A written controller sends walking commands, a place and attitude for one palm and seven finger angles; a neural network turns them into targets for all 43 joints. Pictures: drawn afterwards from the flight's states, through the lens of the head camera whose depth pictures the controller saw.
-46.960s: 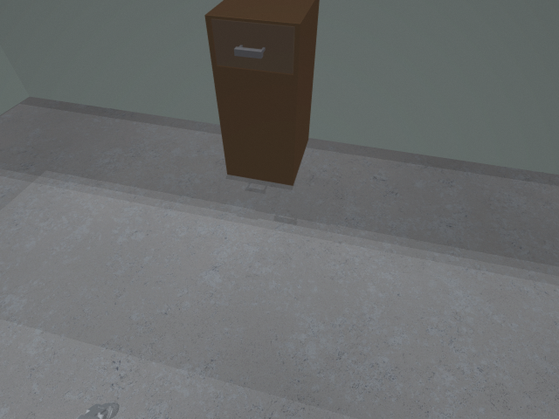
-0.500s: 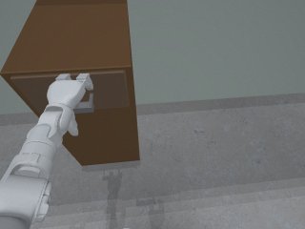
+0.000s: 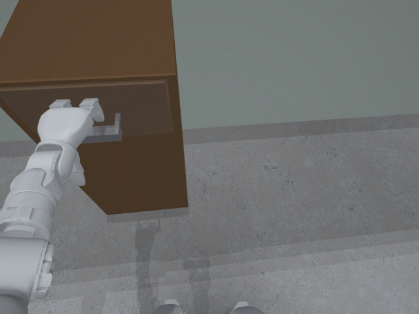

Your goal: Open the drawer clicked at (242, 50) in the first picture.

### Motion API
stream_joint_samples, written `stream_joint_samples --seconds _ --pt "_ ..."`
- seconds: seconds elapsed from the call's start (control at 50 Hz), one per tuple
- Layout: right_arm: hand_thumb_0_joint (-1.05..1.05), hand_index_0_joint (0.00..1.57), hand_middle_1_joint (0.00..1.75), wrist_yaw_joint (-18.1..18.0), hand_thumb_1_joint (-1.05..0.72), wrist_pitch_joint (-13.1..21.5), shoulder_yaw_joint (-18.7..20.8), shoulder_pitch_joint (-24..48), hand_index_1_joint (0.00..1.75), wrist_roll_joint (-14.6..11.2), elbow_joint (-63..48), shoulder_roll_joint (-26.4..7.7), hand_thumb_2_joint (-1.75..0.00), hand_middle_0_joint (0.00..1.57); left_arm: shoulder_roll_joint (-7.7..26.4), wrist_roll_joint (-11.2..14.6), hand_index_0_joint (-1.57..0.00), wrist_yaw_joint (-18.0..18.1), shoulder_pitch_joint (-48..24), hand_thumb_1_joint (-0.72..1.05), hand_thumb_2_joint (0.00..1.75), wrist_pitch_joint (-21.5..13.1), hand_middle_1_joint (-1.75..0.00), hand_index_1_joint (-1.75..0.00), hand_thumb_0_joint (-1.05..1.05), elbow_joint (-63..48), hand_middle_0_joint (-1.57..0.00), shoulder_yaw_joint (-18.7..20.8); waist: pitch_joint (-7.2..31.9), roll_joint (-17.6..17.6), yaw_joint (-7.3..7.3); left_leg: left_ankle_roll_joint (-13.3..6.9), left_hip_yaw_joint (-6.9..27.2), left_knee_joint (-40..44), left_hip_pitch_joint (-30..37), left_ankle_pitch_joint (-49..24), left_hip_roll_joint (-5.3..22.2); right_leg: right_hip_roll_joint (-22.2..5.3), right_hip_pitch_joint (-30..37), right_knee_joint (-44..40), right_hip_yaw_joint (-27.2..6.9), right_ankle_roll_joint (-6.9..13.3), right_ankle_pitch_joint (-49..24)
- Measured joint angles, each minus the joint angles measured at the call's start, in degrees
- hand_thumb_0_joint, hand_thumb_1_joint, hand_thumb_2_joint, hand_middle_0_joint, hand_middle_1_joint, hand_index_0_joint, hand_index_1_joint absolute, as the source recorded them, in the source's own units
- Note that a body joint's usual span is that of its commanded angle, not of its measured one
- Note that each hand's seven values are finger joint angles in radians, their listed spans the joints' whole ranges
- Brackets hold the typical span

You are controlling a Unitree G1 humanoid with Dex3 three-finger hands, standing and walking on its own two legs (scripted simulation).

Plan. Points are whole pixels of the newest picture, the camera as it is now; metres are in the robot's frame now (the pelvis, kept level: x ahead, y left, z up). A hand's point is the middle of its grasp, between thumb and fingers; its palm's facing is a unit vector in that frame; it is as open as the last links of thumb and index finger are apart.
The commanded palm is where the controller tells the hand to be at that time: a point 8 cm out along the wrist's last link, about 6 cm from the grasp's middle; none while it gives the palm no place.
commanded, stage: lower the fingers behind the handle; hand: left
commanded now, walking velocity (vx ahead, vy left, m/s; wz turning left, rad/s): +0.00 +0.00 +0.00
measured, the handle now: (96, 126) +0.51 +0.25 -0.02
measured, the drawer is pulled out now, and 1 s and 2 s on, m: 0.01 0.01 0.01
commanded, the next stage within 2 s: lift the fingers back up to retry in 1.20 s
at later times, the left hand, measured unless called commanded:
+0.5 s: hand (81, 142) +0.46 +0.27 +0.00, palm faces -0.09 -0.03 -1.00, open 13.8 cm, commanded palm +0.44 +0.26 +0.04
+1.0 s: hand (83, 143) +0.46 +0.26 -0.01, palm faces -0.06 +0.00 -1.00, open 13.9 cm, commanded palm +0.45 +0.26 +0.02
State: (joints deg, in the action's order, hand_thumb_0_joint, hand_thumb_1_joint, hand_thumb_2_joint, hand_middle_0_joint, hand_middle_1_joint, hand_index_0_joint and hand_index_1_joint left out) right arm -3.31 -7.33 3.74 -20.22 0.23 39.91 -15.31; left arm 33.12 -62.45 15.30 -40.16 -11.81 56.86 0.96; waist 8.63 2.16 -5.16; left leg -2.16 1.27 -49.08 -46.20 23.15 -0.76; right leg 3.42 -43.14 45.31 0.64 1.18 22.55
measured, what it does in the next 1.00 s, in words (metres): stands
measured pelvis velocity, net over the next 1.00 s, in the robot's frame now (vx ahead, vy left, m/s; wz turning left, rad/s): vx -0.02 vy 0.01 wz -0.03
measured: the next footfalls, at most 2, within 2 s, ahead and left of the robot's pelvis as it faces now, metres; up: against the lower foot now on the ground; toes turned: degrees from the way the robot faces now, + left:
none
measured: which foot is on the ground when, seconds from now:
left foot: down 0.00-1.00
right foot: down 0.00-1.00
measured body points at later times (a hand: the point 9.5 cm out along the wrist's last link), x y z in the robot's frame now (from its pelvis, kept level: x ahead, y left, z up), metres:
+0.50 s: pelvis +0.00 +0.01 -0.01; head +0.10 +0.02 +0.43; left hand +0.46 +0.26 +0.05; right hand +0.01 -0.26 -0.13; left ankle -0.01 +0.09 -0.70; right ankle -0.02 -0.11 -0.70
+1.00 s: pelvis -0.02 +0.01 -0.03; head +0.09 +0.02 +0.41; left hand +0.46 +0.26 +0.04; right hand -0.01 -0.26 -0.15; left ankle -0.01 +0.09 -0.70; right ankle -0.02 -0.11 -0.70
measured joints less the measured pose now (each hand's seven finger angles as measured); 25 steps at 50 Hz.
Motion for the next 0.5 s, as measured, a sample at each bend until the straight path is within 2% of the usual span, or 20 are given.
stream_joint_samples --seconds 0.08,0.14,0.2,0.26,0.34,0.42,0.5 --pt "0.0 0.2 0.3 1.0 -0.9 0.0 0.5 0.8 0.29 1.0 0.6 -0.6 -0.9 0.21 -1.3 -0.6 -0.32 4.2 -0.2 -0.49 0.3 0.4 -1.2 -1.2 0.0 -0.3 -0.32 2.0 1.0 0.3 -0.42 -0.2 -0.4 -2.9 -3.4 1.2 0.0 0.0 -3.5 2.9 -0.3 -0.3 1.1" --pt "0.0 0.2 0.3 2.0 -0.9 -0.4 0.4 1.3 0.29 1.3 0.8 -0.6 -0.9 0.21 -2.4 -0.9 -0.32 7.1 -0.6 -0.49 0.3 3.6 -1.2 -1.2 0.0 0.9 -0.32 2.4 1.4 0.8 -0.6 -0.5 -0.8 -4.1 -4.6 1.8 0.1 0.1 -4.7 4.0 -0.6 -0.6 1.5" --pt "0.0 0.2 0.3 2.6 -0.9 -0.8 -0.2 1.8 0.29 1.2 0.9 -0.1 -0.9 0.2 -3.1 -1.0 -0.32 8.1 -1.3 -0.49 0.3 7.2 -1.2 -1.2 0.0 3.2 -0.31 2.2 1.2 1.1 -0.72 -0.7 -1.2 -4.1 -4.4 1.9 0.2 0.2 -4.7 3.9 -1.1 -0.8 1.5" --pt "0.0 0.2 0.3 2.7 -0.9 -1.1 -0.9 1.6 0.29 0.9 0.8 0.7 -0.9 0.21 -3.7 -0.8 -0.32 7.4 -1.7 -0.49 0.3 9.2 -1.21 -1.2 0.0 3.6 -0.31 1.5 1.1 1.1 -0.72 -0.9 -1.4 -3.2 -3.5 1.6 0.2 0.2 -3.9 3.1 -1.3 -0.9 1.1" --pt "0.0 0.2 0.3 2.5 -0.9 -1.4 -1.6 1.1 0.3 0.6 0.6 1.6 -0.9 0.21 -3.4 -0.3 -0.32 5.1 -1.9 -0.49 0.3 9.9 -1.21 -1.21 0.0 4.8 -0.3 0.8 1.3 1.0 -1.01 -1.0 -1.6 -2.2 -2.1 1.3 0.3 0.2 -2.5 1.9 -1.6 -1.0 0.7" --pt "0.0 0.2 0.3 2.2 -0.9 -1.5 -1.8 0.3 0.3 0.5 0.1 1.7 -0.9 0.21 -2.7 -0.3 -0.32 3.4 -1.4 -0.49 0.3 8.3 -1.2 -1.21 0.0 4.5 -0.29 0.6 1.5 0.9 -1.01 -1.0 -1.8 -2.0 -1.7 1.3 0.3 0.2 -2.1 1.7 -1.7 -1.0 0.6" --pt "0.0 0.2 0.3 2.1 -0.9 -1.5 -1.5 -0.3 0.3 0.5 -0.2 1.3 -0.9 0.21 -2.2 -0.4 -0.32 3.9 -0.6 -0.49 0.3 6.1 -1.2 -1.2 0.0 3.6 -0.26 0.4 1.7 0.9 -0.62 -1.1 -1.8 -3.1 -2.6 1.7 0.3 0.2 -3.0 2.8 -1.7 -1.1 1.0"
